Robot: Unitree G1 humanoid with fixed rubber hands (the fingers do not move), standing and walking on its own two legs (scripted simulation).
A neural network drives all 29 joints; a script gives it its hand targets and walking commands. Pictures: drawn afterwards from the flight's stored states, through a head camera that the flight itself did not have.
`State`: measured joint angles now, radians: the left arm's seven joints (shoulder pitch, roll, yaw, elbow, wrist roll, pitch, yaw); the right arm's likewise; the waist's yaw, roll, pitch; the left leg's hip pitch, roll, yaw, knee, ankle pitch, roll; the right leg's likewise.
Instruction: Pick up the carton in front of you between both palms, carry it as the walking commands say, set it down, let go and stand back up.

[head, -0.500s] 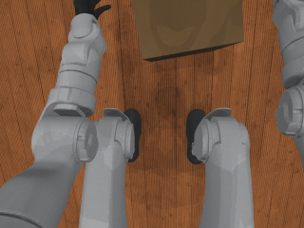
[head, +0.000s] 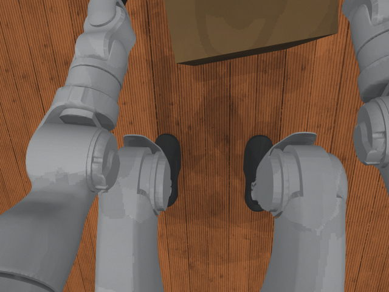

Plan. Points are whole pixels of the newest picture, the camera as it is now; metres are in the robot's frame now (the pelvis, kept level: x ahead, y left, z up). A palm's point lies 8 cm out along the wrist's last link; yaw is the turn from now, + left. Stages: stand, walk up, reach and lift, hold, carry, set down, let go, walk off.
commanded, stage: reach and lift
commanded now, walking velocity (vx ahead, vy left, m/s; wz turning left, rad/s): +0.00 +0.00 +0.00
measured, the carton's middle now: out of the picture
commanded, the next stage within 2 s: none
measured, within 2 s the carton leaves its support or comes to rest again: leaves its support in 0.54 s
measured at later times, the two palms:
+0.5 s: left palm out of the picture +0.54 +0.09 -0.16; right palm out of the picture +0.56 -0.22 -0.17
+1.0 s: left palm out of the picture +0.50 +0.09 +0.01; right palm out of the picture +0.50 -0.21 +0.02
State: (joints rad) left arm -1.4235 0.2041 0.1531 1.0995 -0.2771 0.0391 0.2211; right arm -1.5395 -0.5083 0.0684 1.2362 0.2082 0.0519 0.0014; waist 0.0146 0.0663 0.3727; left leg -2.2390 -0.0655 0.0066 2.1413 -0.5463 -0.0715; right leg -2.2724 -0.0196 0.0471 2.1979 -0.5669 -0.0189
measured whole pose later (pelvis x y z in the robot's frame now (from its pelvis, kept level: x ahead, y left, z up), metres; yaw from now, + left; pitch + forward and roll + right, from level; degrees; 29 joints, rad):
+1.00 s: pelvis +0.00 +0.01 +0.08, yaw -5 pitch +42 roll +3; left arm -1.05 -0.12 0.61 0.65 0.19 0.32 0.15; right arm -1.23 -0.16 -0.37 0.94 -0.23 0.34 0.03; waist 0.00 0.03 -0.11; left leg -2.10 -0.09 -0.04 1.90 -0.53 -0.07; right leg -2.14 0.05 0.06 1.90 -0.50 0.02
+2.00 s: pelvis +0.08 +0.01 +0.33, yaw -8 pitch +21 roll +0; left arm -0.43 -0.19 0.40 0.49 0.22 0.35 0.06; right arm -0.46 0.12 -0.35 0.54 -0.26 0.38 0.01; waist 0.00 0.02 -0.20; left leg -0.94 -0.05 -0.08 0.96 -0.40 -0.01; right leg -0.96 0.03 0.06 0.95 -0.37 0.02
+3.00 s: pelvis +0.11 +0.01 +0.40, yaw -8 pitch -4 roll +0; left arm -0.31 -0.17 0.27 0.35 0.30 0.63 0.00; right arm -0.29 0.16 -0.26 0.32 -0.30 0.66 0.00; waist -0.01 0.00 0.01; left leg -0.10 -0.02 -0.09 0.39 -0.21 0.00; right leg -0.12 0.02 0.07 0.37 -0.18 0.01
